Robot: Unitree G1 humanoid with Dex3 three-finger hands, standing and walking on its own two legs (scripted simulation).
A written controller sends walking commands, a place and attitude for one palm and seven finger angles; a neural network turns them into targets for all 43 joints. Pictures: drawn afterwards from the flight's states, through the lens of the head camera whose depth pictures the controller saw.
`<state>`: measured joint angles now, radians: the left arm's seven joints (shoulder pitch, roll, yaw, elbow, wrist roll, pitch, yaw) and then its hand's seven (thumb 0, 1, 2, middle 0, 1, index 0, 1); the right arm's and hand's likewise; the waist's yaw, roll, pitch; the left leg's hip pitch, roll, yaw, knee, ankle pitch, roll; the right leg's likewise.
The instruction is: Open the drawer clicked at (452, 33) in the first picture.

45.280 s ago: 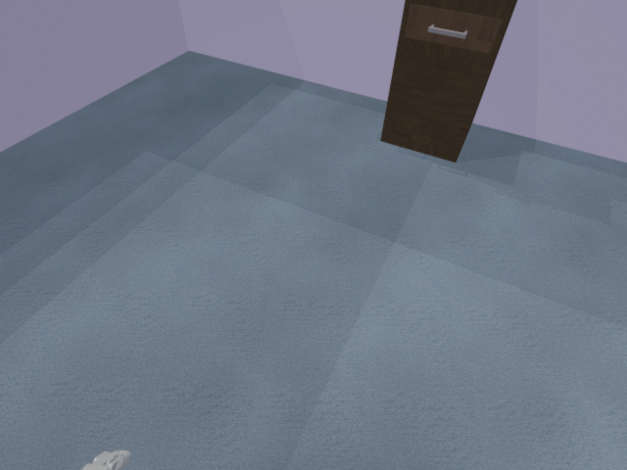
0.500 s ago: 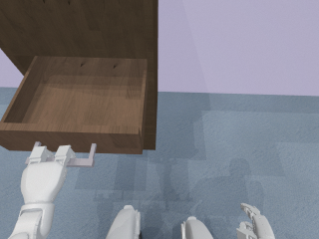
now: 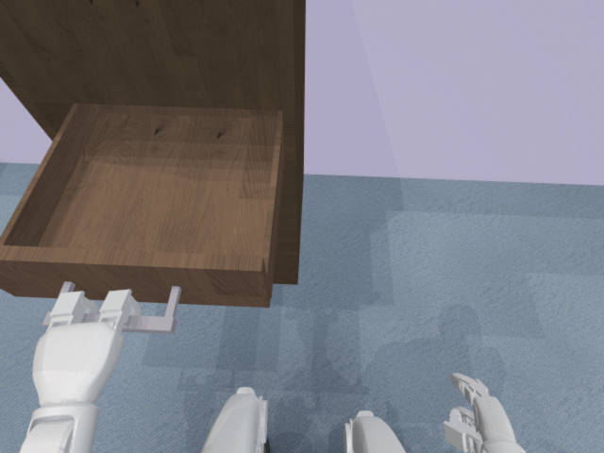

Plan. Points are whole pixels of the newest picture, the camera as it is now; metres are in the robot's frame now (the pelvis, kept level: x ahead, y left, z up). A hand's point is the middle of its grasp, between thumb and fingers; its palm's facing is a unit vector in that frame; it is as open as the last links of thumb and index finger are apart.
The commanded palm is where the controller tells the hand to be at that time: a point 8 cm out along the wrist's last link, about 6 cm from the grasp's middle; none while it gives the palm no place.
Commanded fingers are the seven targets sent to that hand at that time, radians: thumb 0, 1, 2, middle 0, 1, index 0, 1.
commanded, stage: pull the drawer open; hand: left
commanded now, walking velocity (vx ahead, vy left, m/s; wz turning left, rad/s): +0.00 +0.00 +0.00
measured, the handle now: (116, 307) +0.29 +0.27 -0.01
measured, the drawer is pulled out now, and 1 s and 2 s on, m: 0.27 0.30 0.30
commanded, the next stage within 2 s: open the thumb to release the handle in 0.82 s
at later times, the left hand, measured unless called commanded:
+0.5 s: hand (98, 380) +0.21 +0.27 -0.03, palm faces -0.04 -0.03 -1.00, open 5.4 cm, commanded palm +0.17 +0.27 +0.00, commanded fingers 0.00 0.90 0.90 -0.40 -1.35 -0.40 -1.35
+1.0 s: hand (96, 373) +0.22 +0.28 -0.04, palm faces +0.00 -0.01 -1.00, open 5.4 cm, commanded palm +0.19 +0.28 +0.00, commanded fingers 0.00 0.55 0.75 -0.38 -1.31 -0.38 -1.31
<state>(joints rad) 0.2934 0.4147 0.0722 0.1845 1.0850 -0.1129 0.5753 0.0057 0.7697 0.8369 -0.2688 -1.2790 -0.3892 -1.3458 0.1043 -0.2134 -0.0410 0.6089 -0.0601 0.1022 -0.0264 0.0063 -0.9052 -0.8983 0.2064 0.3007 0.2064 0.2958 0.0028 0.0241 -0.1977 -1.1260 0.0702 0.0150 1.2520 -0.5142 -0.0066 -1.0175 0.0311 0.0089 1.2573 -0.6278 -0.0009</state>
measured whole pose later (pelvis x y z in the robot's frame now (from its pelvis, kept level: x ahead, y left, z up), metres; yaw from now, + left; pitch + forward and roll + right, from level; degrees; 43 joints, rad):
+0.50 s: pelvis +0.00 +0.00 +0.00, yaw +0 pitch +22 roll -1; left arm 0.39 0.41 0.08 0.13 1.08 -0.13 0.59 0.01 0.77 0.83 -0.27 -1.27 -0.39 -1.35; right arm 0.09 -0.21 -0.05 0.60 -0.07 0.11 -0.02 0.01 -0.91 -0.90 0.21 0.30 0.21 0.30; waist 0.02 0.03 -0.20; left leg -1.14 0.07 0.01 1.27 -0.52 -0.01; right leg -1.03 0.03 0.01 1.28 -0.64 0.00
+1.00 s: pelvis -0.01 +0.00 -0.01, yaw +1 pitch +23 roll -2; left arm 0.29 0.42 0.08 0.20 1.09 -0.14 0.60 0.00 0.77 0.85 -0.30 -1.30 -0.39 -1.34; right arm 0.09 -0.22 -0.04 0.62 -0.07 0.09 -0.05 0.01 -0.90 -0.90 0.21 0.30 0.21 0.30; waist 0.03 0.03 -0.20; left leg -1.18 0.06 -0.01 1.30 -0.51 -0.01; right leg -1.06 0.03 -0.01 1.30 -0.64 -0.01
